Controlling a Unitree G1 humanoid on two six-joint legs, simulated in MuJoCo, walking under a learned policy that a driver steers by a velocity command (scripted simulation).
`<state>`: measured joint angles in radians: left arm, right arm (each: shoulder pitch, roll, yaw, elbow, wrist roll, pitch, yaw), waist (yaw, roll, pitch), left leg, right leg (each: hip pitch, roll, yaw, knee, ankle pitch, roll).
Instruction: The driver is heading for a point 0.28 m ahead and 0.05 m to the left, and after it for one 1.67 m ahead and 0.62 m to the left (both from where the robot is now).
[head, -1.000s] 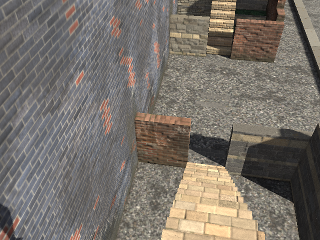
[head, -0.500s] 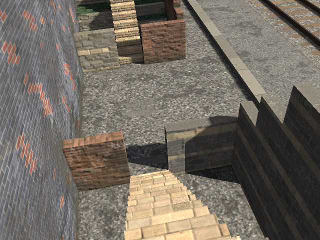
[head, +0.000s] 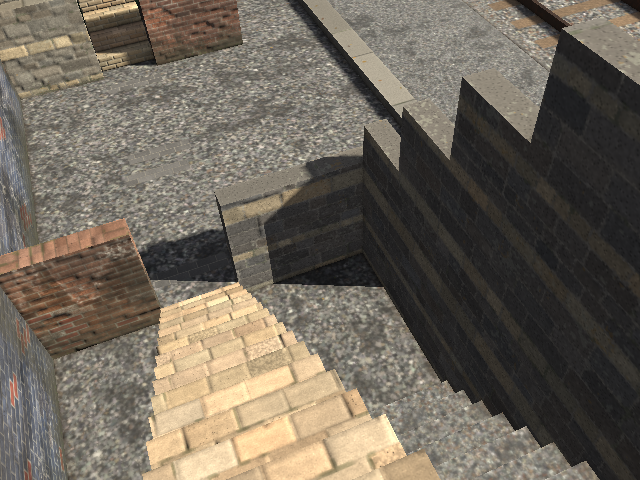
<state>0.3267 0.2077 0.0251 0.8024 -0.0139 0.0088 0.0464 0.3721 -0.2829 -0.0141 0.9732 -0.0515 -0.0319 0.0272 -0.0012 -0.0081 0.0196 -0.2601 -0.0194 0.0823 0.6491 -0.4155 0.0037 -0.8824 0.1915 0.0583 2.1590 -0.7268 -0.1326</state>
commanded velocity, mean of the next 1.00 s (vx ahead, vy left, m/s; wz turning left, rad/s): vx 0.34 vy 0.00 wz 0.18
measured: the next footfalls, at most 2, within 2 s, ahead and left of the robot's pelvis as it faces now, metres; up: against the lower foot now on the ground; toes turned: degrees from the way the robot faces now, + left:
right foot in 0.22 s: +0.22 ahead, -0.24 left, +0.00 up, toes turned -9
left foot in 0.70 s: +0.38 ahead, -0.11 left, -0.22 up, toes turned +4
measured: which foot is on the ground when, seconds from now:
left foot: down 0.00-0.20, up 0.22-0.68, down 0.70-1.00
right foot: up 0.00-0.20, down 0.22-0.68, up 0.70-0.88, down 0.90-1.00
